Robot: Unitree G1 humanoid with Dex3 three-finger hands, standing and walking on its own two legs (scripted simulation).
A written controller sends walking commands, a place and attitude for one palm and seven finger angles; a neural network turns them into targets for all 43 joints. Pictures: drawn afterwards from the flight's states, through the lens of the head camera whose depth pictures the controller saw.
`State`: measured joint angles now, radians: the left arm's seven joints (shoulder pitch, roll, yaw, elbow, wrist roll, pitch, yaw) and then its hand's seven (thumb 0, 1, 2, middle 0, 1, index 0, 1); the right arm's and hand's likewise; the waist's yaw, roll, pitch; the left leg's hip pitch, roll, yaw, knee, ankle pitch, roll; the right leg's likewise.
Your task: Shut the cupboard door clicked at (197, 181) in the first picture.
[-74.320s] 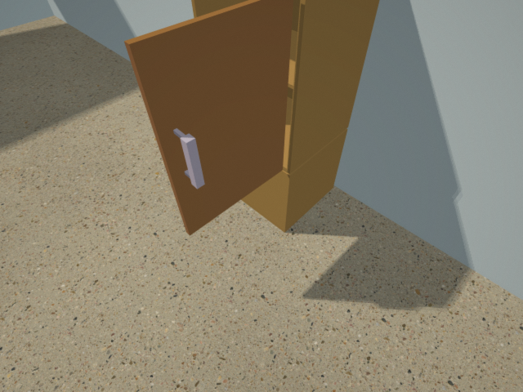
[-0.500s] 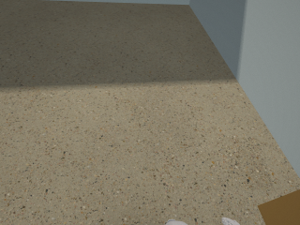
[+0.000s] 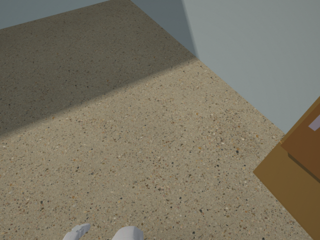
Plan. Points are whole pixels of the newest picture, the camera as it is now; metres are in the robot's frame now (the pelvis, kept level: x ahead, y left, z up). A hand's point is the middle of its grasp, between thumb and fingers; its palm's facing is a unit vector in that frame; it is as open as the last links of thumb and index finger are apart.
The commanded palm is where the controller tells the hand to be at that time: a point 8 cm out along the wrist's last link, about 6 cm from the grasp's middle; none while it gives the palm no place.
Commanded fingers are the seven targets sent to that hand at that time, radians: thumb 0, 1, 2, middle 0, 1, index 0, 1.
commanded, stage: turn to face it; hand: left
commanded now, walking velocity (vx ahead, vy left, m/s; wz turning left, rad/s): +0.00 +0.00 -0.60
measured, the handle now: out of the picture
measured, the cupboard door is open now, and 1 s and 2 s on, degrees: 3 3 3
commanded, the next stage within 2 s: take the last steps up to it in 1.50 s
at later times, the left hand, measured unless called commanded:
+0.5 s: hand (89, 235) +0.15 +0.22 -0.16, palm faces -0.25 -0.95 -0.21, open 7.4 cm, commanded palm none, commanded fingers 0.00 0.90 0.90 -0.20 -0.30 -0.20 -0.30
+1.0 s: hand (119, 220) +0.19 +0.14 -0.17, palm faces -0.53 -0.82 -0.21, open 7.4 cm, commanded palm none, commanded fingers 0.00 0.90 0.90 -0.20 -0.30 -0.20 -0.30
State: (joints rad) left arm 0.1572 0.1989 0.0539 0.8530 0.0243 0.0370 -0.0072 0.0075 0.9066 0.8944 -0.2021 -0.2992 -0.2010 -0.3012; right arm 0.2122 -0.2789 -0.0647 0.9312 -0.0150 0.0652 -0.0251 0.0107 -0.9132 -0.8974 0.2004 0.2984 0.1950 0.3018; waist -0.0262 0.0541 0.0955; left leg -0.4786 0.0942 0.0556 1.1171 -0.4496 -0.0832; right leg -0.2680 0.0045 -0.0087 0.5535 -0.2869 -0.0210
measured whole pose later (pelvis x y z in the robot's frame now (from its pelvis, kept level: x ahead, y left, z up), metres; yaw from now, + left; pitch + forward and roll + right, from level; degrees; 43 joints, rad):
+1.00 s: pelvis +0.02 +0.02 +0.00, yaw -34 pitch +2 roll +0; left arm 0.22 0.22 0.06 0.89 0.03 0.05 -0.01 0.01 0.90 0.89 -0.21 -0.30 -0.20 -0.30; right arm 0.14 -0.24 -0.05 0.87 -0.01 0.03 -0.02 0.01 -0.91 -0.90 0.20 0.30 0.20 0.30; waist 0.01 -0.02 0.06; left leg -0.37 0.04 0.03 0.67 -0.34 -0.08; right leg -0.30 0.04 0.12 0.55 -0.28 0.01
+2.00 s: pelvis +0.06 -0.04 +0.01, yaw -57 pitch +1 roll -1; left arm 0.26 0.23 0.08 1.00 0.04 0.04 -0.05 0.01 0.91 0.89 -0.20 -0.30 -0.20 -0.30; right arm 0.36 -0.16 -0.01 0.99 -0.04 -0.05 -0.03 0.00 -0.91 -0.90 0.20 0.30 0.20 0.30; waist -0.03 -0.04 0.00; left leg -0.13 0.08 0.14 0.40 -0.28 0.00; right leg -0.52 -0.01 0.00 1.10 -0.31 -0.01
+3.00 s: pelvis +0.08 -0.22 +0.00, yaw -60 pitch -1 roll -1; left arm 0.30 0.17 0.01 0.99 0.03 0.00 0.05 0.01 0.91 0.89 -0.20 -0.30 -0.20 -0.30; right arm 0.20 -0.20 -0.04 0.96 -0.01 0.03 -0.01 0.01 -0.91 -0.90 0.20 0.30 0.20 0.30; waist 0.00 0.04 0.05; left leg -0.32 0.02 0.09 0.60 -0.28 0.02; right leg -0.23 0.01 -0.09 0.55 -0.31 -0.04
